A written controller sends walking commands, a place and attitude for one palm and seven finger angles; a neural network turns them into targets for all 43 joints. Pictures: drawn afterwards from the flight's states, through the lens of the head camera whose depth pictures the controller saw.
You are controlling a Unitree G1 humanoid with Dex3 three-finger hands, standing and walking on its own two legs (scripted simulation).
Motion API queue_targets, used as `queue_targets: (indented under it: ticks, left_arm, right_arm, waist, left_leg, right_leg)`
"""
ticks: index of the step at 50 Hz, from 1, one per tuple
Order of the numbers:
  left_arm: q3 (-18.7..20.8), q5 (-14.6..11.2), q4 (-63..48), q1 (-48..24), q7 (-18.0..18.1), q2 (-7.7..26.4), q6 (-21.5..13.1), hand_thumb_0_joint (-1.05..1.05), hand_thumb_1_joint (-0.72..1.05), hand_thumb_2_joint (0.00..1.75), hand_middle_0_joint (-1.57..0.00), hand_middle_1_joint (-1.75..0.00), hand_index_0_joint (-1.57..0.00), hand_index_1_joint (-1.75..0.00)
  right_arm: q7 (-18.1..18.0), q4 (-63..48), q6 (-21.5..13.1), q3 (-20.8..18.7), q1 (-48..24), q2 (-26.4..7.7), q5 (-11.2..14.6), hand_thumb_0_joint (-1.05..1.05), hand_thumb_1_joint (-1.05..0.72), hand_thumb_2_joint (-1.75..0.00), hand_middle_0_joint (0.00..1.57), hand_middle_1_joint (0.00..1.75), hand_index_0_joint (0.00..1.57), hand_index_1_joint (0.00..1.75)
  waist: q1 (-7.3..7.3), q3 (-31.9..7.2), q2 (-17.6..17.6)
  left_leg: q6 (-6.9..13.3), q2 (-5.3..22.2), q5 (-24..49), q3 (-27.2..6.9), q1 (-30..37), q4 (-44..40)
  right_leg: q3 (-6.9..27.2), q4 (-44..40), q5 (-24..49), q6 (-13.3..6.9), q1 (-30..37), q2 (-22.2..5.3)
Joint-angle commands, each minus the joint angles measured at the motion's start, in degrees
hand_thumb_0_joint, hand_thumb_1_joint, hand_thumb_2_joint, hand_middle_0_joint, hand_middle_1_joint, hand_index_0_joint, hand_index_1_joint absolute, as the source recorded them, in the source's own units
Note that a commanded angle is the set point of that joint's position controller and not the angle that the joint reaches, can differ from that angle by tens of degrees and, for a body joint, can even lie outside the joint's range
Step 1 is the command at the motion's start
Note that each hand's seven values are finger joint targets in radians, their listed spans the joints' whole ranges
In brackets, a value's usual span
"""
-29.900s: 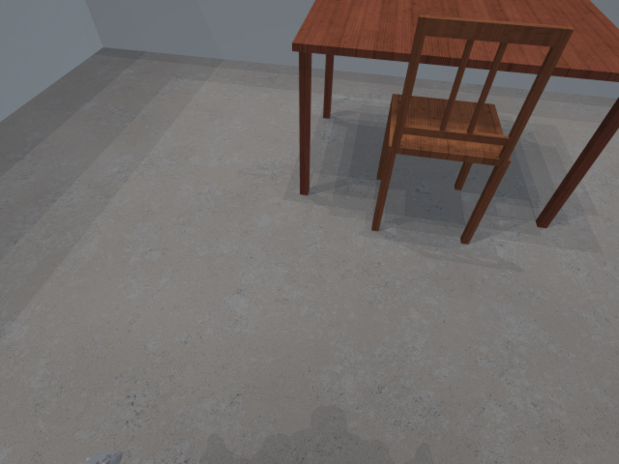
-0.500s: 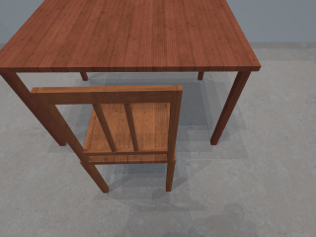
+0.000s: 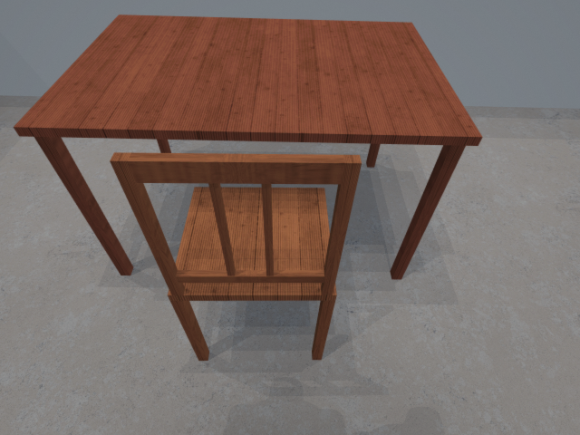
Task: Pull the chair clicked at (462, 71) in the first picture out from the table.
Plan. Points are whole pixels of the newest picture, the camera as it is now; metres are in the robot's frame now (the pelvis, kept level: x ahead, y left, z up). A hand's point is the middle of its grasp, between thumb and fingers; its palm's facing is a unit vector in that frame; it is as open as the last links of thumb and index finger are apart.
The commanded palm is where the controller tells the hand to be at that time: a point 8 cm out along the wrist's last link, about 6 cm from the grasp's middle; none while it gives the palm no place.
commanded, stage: come to a stop and stand still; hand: left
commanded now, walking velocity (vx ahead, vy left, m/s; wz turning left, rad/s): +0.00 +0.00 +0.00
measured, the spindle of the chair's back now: (224, 233) +0.50 +0.17 -0.08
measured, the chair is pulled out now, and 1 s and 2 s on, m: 0.16 0.16 0.16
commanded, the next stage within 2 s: look again from close up in 0.24 s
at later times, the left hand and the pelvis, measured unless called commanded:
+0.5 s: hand out of the picture -0.01 +0.16 -0.17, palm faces +0.01 -0.99 -0.16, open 7.4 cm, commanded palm none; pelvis +0.01 +0.00 +0.00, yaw +0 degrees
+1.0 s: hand out of the picture +0.00 +0.16 -0.17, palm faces +0.02 -0.98 -0.17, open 7.4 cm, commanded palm none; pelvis +0.02 -0.01 +0.01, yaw +0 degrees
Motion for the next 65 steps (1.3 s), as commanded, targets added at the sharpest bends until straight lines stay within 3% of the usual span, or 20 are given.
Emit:
queue_targets:
  ticks: [1,12,21,24,30,37,40,49,55,59,65]
  left_arm:
    - [1.3,-0.1,-1.0,3.7,0.4,5.7,-1.4,0.00,0.90,0.90,-0.20,-0.30,-0.20,-0.30]
    - [0.5,-0.5,4.7,6.0,0.8,4.7,-1.8,0.00,0.90,0.90,-0.20,-0.30,-0.20,-0.30]
    - [0.3,-0.5,6.4,6.6,1.1,3.4,-1.6,0.00,0.90,0.90,-0.20,-0.30,-0.20,-0.30]
    - [0.4,-0.5,6.6,6.9,1.2,3.1,-1.7,0.00,0.90,0.90,-0.20,-0.30,-0.20,-0.30]
    - [0.5,-0.5,6.6,6.7,1.3,2.6,-1.8,0.00,0.90,0.90,-0.20,-0.30,-0.20,-0.30]
    - [0.7,-0.6,6.5,6.8,1.4,2.8,-1.9,0.00,0.90,0.90,-0.20,-0.30,-0.20,-0.30]
    - [0.6,-0.5,6.5,6.7,1.4,2.6,-1.9,0.00,0.90,0.90,-0.20,-0.30,-0.20,-0.30]
    - [0.6,-0.6,6.7,7.1,1.4,2.7,-1.8,0.00,0.90,0.90,-0.20,-0.30,-0.20,-0.30]
    - [0.4,-0.5,6.8,7.3,1.3,2.6,-1.9,0.00,0.90,0.90,-0.20,-0.30,-0.20,-0.30]
    - [0.5,-0.5,6.9,7.7,1.3,2.5,-1.9,0.00,0.90,0.90,-0.20,-0.30,-0.20,-0.30]
    - [0.4,-0.5,7.0,8.1,1.3,2.5,-2.0,0.00,0.90,0.90,-0.20,-0.30,-0.20,-0.30]
  right_arm:
    - [-0.5,-1.2,-1.4,-1.3,2.1,-7.7,0.1,0.00,-0.90,-0.90,0.20,0.30,0.20,0.30]
    - [-0.9,5.3,-2.1,-0.2,4.7,-6.3,0.7,0.00,-0.90,-0.90,0.20,0.30,0.20,0.30]
    - [-1.2,7.8,-1.9,0.1,5.7,-5.0,0.7,0.00,-0.90,-0.90,0.20,0.30,0.20,0.30]
    - [-1.3,8.1,-2.1,0.0,6.1,-4.6,0.7,0.00,-0.90,-0.90,0.20,0.30,0.20,0.30]
    - [-1.4,8.6,-2.2,0.1,6.0,-3.7,0.8,0.00,-0.90,-0.90,0.20,0.30,0.20,0.30]
    - [-1.6,8.5,-2.4,0.1,6.3,-3.8,0.7,0.00,-0.90,-0.90,0.20,0.30,0.20,0.30]
    - [-1.6,8.7,-2.3,0.2,5.9,-3.6,0.8,0.00,-0.90,-0.90,0.20,0.30,0.20,0.30]
    - [-1.6,8.7,-2.2,0.2,6.2,-4.0,0.7,0.00,-0.90,-0.90,0.20,0.30,0.20,0.30]
    - [-1.5,8.9,-1.9,0.2,5.8,-3.6,0.8,0.00,-0.90,-0.90,0.20,0.30,0.20,0.30]
    - [-1.4,8.9,-2.0,0.2,6.2,-3.8,0.7,0.00,-0.90,-0.90,0.20,0.30,0.20,0.30]
    - [-1.4,9.3,-1.9,0.3,6.0,-3.3,0.9,0.00,-0.90,-0.90,0.20,0.30,0.20,0.30]
  waist:
    - [-0.64,1.6,-0.1]
    - [-0.57,1.3,-0.4]
    - [-0.48,4.1,-0.5]
    - [-0.41,2.5,-0.8]
    - [-0.38,3.8,-1.6]
    - [-0.40,1.3,-0.6]
    - [-0.26,3.0,-1.2]
    - [-0.46,2.6,-0.7]
    - [-0.34,5.2,-1.6]
    - [-0.49,3.3,-1.4]
    - [-0.32,4.9,-1.0]
  left_leg:
    - [0.3,8.4,-8.6,-12.0,0.8,-12.4]
    - [-0.1,7.8,4.1,-9.6,4.8,-10.3]
    - [-0.3,7.7,3.6,-9.3,3.8,-10.8]
    - [-0.2,7.7,6.0,-9.2,5.3,-10.3]
    - [-0.2,7.7,9.3,-8.3,5.5,-9.4]
    - [-0.4,7.6,14.2,-8.2,7.2,-8.3]
    - [-0.3,7.7,14.0,-8.1,7.0,-8.5]
    - [-0.6,7.8,13.1,-8.3,8.3,-9.3]
    - [-0.7,7.5,9.0,-8.2,6.7,-10.4]
    - [-0.8,7.5,9.5,-8.3,7.7,-10.3]
    - [-0.9,7.5,9.1,-8.1,6.9,-10.3]
  right_leg:
    - [4.0,-5.9,-0.9,-2.1,-3.5,-3.5]
    - [4.3,-7.4,4.9,-1.7,-2.0,-5.1]
    - [4.1,-7.6,4.2,-1.6,-2.5,-5.0]
    - [4.0,-7.3,5.6,-1.5,-2.0,-5.2]
    - [4.2,-7.7,7.8,-1.5,-2.4,-5.3]
    - [4.3,-7.3,10.7,-1.5,-0.7,-5.6]
    - [4.1,-8.0,10.6,-1.4,-1.2,-5.5]
    - [4.3,-8.4,9.3,-1.5,-1.3,-5.5]
    - [4.6,-9.7,7.3,-1.6,-2.1,-5.4]
    - [4.7,-9.4,7.5,-1.7,-1.6,-5.6]
    - [4.7,-10.1,7.2,-1.7,-2.1,-5.4]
